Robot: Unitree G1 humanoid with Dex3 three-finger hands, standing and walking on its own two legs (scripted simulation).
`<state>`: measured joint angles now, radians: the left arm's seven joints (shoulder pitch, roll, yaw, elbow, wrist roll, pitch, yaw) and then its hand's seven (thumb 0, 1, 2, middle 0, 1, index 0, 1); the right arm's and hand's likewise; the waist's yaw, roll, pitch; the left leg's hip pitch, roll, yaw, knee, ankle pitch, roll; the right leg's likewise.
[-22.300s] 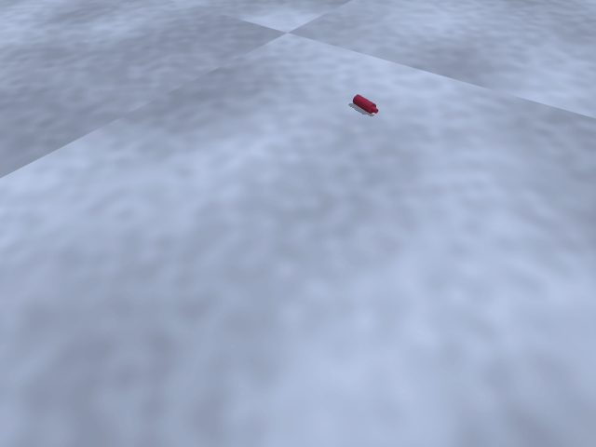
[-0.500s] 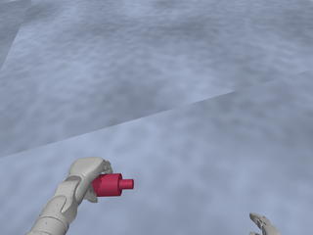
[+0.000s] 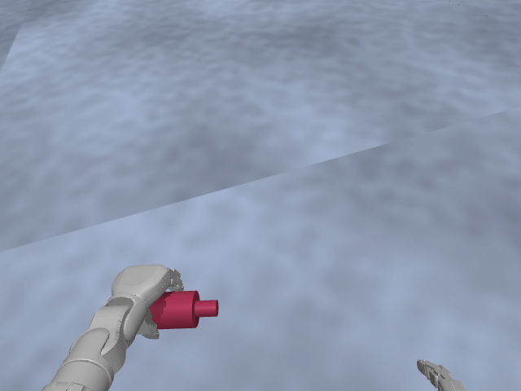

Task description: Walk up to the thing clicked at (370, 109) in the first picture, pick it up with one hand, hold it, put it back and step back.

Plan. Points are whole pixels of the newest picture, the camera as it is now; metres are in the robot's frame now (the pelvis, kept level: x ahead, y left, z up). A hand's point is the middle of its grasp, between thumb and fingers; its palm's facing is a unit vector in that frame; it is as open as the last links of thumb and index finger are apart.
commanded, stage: crouch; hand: left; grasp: from above
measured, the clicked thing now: (165, 310) +0.29 +0.20 -0.10
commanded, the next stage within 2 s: lower in 1.66 s
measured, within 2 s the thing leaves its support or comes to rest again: neither
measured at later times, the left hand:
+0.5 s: hand (176, 324) +0.33 +0.24 -0.29, palm faces -0.44 +0.04 -0.90, open 9.1 cm
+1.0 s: hand (192, 336) +0.36 +0.25 -0.49, palm faces -0.47 +0.00 -0.88, open 9.2 cm
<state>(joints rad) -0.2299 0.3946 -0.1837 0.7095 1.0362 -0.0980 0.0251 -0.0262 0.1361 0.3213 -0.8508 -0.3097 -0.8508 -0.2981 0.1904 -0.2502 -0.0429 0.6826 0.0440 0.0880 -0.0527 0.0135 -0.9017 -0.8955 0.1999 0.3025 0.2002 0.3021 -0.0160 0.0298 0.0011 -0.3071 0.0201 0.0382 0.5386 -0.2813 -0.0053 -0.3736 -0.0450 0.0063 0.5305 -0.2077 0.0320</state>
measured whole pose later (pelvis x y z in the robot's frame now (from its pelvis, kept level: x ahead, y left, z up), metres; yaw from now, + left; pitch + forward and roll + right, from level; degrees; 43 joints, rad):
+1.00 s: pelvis -0.06 +0.01 -0.31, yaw +1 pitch +38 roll -4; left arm -0.81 0.53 0.04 1.30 1.28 -0.19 0.42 -0.02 0.12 0.36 -0.84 -0.33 -0.84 -0.32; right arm 0.18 -0.26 -0.04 0.74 -0.11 -0.08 0.09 0.01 -0.90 -0.90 0.20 0.30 0.20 0.30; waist -0.19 0.04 -0.14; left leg -1.98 -0.02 -0.06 2.02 -0.71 0.00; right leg -1.99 -0.08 0.00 1.93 -0.60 0.05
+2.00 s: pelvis -0.08 +0.01 -0.42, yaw -2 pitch +35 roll -7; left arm -0.99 0.72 0.11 1.54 1.36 -0.27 0.46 -0.02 0.08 0.41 -0.85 -0.35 -0.85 -0.35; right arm 0.18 -0.30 0.03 0.76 -0.17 -0.10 0.17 0.01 -0.92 -0.90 0.20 0.30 0.20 0.30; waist -0.28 0.01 -0.02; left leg -2.27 -0.03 -0.10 2.38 -0.73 0.00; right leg -2.27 -0.06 -0.01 2.24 -0.59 0.06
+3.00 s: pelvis -0.07 +0.02 -0.47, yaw -7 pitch +30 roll -13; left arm -1.00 0.92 0.19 1.69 1.43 -0.30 0.61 -0.02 0.12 0.33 -0.87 -0.29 -0.86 -0.29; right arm 0.14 -0.35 0.14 0.72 -0.27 -0.19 0.27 0.00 -0.90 -0.89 0.20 0.30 0.20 0.30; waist -0.37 -0.08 0.11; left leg -2.35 -0.03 -0.18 2.58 -0.76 0.02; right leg -2.30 -0.03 -0.07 2.36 -0.58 0.09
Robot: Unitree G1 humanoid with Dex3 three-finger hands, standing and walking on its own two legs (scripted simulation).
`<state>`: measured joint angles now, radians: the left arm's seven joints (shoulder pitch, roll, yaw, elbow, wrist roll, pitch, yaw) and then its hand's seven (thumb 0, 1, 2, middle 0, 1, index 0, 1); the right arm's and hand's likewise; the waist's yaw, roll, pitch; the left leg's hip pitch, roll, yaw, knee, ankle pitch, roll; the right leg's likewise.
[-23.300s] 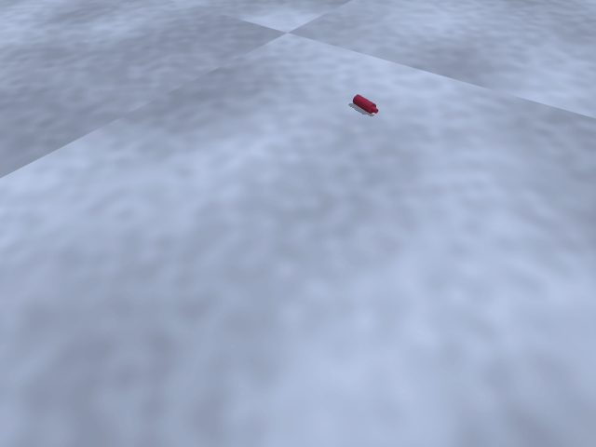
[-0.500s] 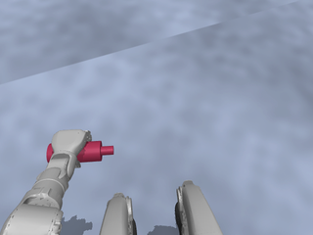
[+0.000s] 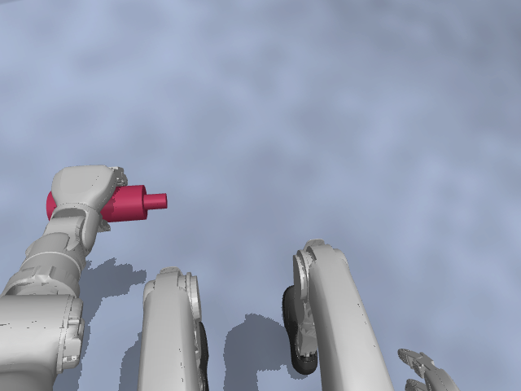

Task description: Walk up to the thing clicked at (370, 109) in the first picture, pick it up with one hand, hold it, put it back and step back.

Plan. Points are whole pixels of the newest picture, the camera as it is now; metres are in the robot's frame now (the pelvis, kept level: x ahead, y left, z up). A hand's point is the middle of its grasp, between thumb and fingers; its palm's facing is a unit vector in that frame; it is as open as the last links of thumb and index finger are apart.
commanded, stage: crouch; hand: left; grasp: from above
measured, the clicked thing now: (112, 204) +0.44 +0.22 -0.21
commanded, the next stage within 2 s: lower in 0.66 s
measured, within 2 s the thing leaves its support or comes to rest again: neither
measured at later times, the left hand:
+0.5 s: hand (109, 209) +0.44 +0.23 -0.25, palm faces -0.48 +0.00 -0.88, open 9.2 cm
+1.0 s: hand (115, 209) +0.45 +0.24 -0.30, palm faces -0.50 -0.01 -0.86, open 9.2 cm
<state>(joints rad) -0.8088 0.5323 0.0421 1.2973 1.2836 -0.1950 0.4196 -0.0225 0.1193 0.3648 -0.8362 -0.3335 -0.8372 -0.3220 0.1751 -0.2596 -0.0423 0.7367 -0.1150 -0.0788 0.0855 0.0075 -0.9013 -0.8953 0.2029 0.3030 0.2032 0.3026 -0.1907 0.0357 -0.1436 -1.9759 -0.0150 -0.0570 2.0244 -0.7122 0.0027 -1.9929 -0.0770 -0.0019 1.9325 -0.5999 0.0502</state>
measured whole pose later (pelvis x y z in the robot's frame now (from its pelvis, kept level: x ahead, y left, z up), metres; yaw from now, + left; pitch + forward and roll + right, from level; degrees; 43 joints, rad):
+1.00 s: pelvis -0.01 +0.00 -0.11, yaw -3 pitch +35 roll -7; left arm -0.99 0.72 0.11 1.54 1.36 -0.27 0.46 -0.02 0.08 0.41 -0.85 -0.35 -0.85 -0.35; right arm 0.18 -0.30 0.03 0.76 -0.17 -0.10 0.17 0.01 -0.92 -0.90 0.20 0.30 0.20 0.30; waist -0.28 0.01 -0.02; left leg -2.27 -0.03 -0.10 2.38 -0.73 0.00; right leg -2.27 -0.06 -0.01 2.24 -0.59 0.06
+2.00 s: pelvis -0.01 +0.01 -0.16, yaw -8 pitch +30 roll -13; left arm -1.00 0.92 0.19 1.69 1.43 -0.30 0.61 -0.02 0.12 0.33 -0.87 -0.29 -0.86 -0.29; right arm 0.14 -0.35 0.14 0.72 -0.27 -0.19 0.27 0.00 -0.90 -0.89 0.20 0.30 0.20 0.30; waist -0.37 -0.08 0.11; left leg -2.35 -0.03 -0.18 2.58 -0.76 0.02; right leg -2.30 -0.03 -0.07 2.36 -0.58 0.09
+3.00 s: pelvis -0.02 +0.01 -0.15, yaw -10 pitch +28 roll -15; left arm -1.10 1.00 0.12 1.79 1.39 -0.28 0.65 0.00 -0.15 0.84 -0.42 -0.80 -0.41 -0.80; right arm 0.10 -0.37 0.25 0.66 -0.27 -0.27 0.32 0.00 -0.90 -0.90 0.20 0.30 0.20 0.30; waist -0.41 -0.11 0.17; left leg -2.33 -0.03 -0.22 2.57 -0.75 0.02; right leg -2.27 -0.02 -0.10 2.32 -0.56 0.09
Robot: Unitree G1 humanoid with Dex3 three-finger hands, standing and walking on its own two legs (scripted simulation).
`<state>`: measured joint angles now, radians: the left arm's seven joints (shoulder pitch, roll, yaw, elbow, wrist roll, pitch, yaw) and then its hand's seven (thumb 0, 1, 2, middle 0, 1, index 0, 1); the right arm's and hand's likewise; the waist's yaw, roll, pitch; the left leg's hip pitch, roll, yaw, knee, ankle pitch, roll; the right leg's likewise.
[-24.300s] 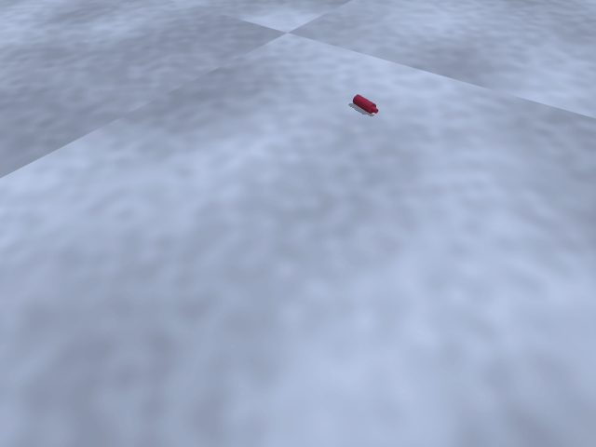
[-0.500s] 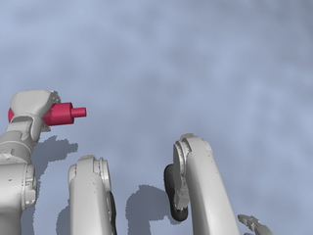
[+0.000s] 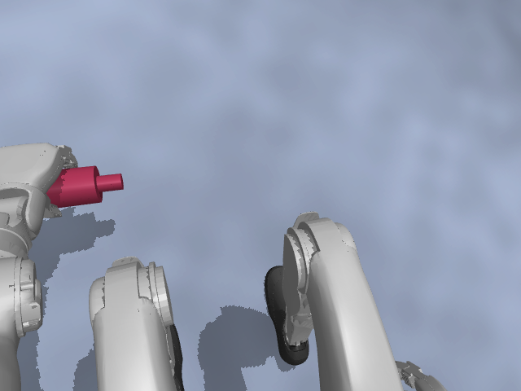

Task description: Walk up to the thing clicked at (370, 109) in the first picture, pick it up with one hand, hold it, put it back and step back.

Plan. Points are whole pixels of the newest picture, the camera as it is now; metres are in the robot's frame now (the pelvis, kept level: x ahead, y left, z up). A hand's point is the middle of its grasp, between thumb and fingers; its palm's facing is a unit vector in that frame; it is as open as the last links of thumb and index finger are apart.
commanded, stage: lower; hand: left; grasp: from above
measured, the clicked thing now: (61, 188) +0.46 +0.24 -0.22
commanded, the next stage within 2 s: rest in 0.10 s
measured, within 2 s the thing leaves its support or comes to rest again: rests again in 1.98 s
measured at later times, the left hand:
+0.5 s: hand (58, 189) +0.47 +0.26 -0.25, palm faces -0.47 -0.06 -0.88, open 9.2 cm
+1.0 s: hand (58, 193) +0.47 +0.27 -0.28, palm faces -0.47 -0.08 -0.88, open 9.1 cm
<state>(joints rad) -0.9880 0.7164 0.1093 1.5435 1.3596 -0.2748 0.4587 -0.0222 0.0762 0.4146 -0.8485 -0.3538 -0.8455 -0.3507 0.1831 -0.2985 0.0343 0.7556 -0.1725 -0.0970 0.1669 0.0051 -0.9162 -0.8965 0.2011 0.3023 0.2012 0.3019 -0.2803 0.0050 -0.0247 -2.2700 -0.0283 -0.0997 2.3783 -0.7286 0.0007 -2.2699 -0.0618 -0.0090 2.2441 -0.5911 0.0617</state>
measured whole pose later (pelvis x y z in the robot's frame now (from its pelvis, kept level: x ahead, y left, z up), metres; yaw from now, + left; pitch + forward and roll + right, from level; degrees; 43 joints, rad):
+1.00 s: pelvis +0.00 +0.01 -0.05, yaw -5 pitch +30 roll -13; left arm -1.00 0.92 0.19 1.69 1.43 -0.30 0.61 -0.02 0.12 0.33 -0.87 -0.29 -0.86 -0.29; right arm 0.14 -0.35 0.14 0.72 -0.27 -0.19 0.27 0.00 -0.90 -0.89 0.20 0.30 0.20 0.30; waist -0.37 -0.08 0.11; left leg -2.35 -0.03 -0.18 2.58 -0.76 0.02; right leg -2.30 -0.03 -0.07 2.36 -0.58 0.09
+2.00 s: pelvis +0.00 +0.01 -0.04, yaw -7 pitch +28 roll -15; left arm -1.10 1.00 0.12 1.79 1.39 -0.28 0.65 0.00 -0.15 0.84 -0.42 -0.80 -0.41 -0.80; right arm 0.10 -0.37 0.25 0.66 -0.27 -0.27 0.32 0.00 -0.90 -0.90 0.20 0.30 0.20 0.30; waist -0.41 -0.11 0.17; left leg -2.33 -0.03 -0.22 2.57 -0.75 0.02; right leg -2.27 -0.02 -0.10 2.32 -0.56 0.09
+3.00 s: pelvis +0.00 +0.01 +0.01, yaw -1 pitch +35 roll -9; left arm -0.96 0.72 0.01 1.31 1.17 -0.10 0.27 0.00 -0.51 1.04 -0.10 -1.05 -0.09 -1.05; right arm 0.17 -0.32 0.04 0.70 -0.11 -0.06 0.27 0.01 -0.92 -0.90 0.20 0.30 0.20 0.30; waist -0.23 0.05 -0.09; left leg -2.24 -0.03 -0.10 2.35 -0.73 0.02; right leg -2.22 -0.06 -0.02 2.19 -0.59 0.06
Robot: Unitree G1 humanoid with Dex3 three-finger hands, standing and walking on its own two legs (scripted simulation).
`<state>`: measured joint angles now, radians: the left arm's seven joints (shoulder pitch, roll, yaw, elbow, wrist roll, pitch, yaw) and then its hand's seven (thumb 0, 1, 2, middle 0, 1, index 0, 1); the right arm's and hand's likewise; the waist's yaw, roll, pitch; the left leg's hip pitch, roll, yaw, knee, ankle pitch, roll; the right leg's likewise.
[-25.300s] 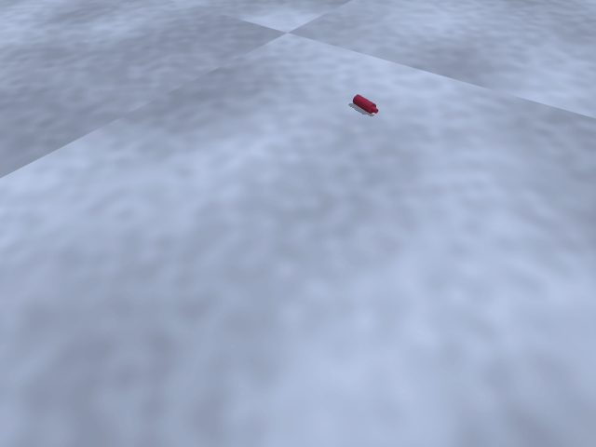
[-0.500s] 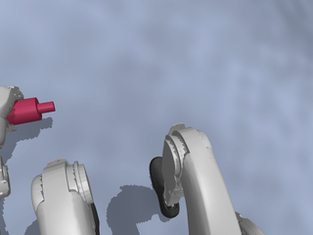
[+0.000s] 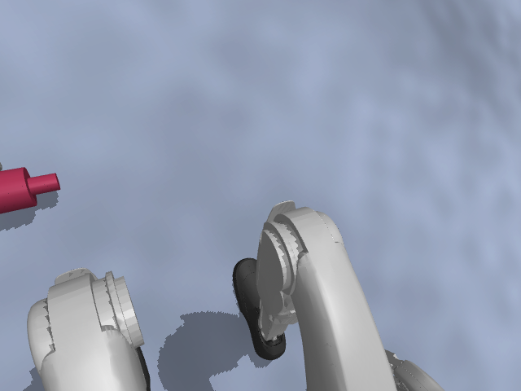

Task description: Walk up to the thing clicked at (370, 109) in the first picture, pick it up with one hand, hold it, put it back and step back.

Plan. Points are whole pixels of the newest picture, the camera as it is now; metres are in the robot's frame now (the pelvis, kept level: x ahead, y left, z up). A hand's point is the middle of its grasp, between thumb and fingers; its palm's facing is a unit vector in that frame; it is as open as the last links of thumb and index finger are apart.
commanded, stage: rest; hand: left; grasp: from above
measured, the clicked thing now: out of the picture +0.45 +0.28 -0.27
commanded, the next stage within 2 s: open in 0.36 s
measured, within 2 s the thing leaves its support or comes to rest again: rests again in 0.98 s
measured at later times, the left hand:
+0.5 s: hand out of the picture +0.44 +0.30 -0.23, palm faces -0.46 -0.11 -0.88, open 9.2 cm
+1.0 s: hand out of the picture +0.46 +0.29 -0.24, palm faces -0.44 -0.11 -0.89, open 11.4 cm
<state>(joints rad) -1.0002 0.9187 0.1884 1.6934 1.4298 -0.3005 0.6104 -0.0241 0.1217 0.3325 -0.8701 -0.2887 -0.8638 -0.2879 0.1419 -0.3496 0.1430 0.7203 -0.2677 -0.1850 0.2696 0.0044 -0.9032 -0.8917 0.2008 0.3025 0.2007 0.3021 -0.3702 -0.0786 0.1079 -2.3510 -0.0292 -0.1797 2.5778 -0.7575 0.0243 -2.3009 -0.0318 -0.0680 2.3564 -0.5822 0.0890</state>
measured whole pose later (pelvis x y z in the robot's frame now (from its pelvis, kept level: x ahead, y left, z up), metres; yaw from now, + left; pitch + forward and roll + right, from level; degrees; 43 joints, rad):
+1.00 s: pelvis -0.01 +0.00 +0.00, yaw -2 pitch +28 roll -15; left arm -1.10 1.00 0.12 1.79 1.39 -0.28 0.65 0.00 -0.15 0.84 -0.42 -0.80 -0.41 -0.80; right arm 0.10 -0.37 0.25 0.66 -0.27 -0.27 0.32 0.00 -0.90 -0.90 0.20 0.30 0.20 0.30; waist -0.41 -0.11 0.17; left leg -2.33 -0.03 -0.22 2.57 -0.75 0.02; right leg -2.27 -0.02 -0.10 2.32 -0.56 0.09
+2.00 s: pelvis +0.00 +0.00 +0.06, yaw +4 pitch +35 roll -9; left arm -0.96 0.72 0.01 1.31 1.17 -0.10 0.27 0.00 -0.51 1.04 -0.10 -1.05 -0.09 -1.05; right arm 0.17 -0.32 0.04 0.70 -0.11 -0.06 0.27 0.01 -0.92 -0.90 0.20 0.30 0.20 0.30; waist -0.23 0.05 -0.09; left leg -2.24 -0.03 -0.10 2.35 -0.73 0.02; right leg -2.22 -0.06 -0.02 2.19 -0.59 0.06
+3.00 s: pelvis +0.00 +0.00 +0.17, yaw +7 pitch +35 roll -6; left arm -0.36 0.49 0.05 0.59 0.55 -0.01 0.03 0.01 0.62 0.94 -0.23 -0.42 -0.22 -0.43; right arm 0.14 -0.31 -0.04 0.60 0.01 -0.02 0.10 0.01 -0.91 -0.89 0.20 0.30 0.20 0.30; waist -0.09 0.05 -0.19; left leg -1.91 -0.02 -0.07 2.00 -0.70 0.02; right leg -1.91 -0.06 -0.01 1.89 -0.58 0.06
